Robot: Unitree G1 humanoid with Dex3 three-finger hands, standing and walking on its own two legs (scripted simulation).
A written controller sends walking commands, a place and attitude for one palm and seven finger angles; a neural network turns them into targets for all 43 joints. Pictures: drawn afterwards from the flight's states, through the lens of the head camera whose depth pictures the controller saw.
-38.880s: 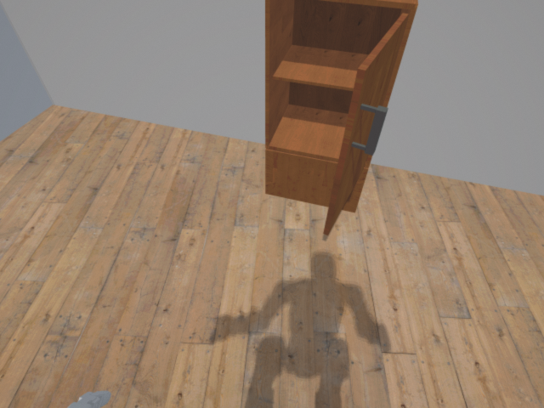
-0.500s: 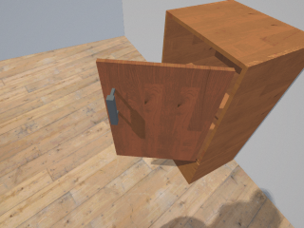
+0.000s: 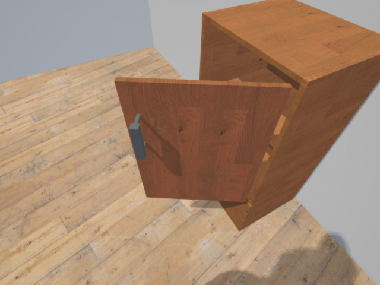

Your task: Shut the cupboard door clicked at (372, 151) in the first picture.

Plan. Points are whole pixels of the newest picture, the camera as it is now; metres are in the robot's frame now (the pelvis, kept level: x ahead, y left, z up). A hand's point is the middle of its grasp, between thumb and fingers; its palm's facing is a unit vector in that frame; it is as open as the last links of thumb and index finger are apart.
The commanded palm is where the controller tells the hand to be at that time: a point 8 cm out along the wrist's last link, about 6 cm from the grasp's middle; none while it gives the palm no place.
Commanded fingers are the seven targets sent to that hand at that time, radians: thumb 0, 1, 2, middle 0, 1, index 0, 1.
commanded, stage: shuffle to correct the standing spot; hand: left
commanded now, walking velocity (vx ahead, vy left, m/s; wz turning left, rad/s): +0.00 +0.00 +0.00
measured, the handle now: (139, 137) +0.50 +0.18 -0.02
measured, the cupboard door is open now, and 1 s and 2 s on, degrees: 58 58 58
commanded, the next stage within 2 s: come to a stop and stand still in 0.16 s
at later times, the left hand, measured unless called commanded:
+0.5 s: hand out of the picture +0.01 +0.14 -0.18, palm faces +0.03 -0.98 -0.18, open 7.3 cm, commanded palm none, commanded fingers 0.00 0.90 0.90 -0.20 -0.30 -0.20 -0.30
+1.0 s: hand out of the picture +0.07 +0.19 -0.17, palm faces +0.02 -0.97 -0.24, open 7.3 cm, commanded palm none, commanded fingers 0.00 0.90 0.90 -0.20 -0.30 -0.20 -0.30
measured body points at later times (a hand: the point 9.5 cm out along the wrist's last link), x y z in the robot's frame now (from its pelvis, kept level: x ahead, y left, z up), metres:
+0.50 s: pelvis +0.05 -0.02 +0.00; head +0.08 -0.02 +0.44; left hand +0.01 +0.20 -0.16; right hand +0.06 -0.24 -0.16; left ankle +0.03 +0.09 -0.74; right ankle -0.04 -0.12 -0.74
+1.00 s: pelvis +0.00 +0.00 -0.01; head -0.01 +0.00 +0.44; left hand +0.07 +0.24 -0.15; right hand +0.07 -0.23 -0.16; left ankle +0.04 +0.09 -0.74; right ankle -0.02 -0.11 -0.74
